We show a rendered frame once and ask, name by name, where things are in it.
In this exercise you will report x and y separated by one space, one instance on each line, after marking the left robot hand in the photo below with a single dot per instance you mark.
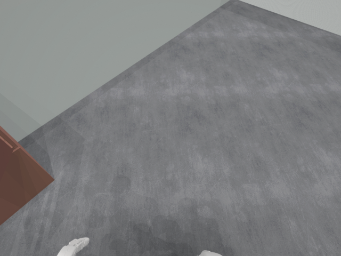
74 247

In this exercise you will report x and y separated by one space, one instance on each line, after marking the cupboard door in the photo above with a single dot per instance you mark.
5 154

